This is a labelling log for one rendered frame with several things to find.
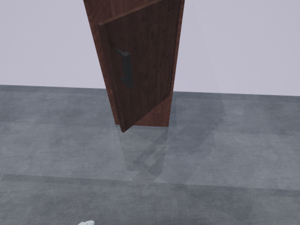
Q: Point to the cupboard door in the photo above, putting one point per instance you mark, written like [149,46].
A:
[148,33]

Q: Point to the handle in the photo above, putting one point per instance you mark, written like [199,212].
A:
[127,68]

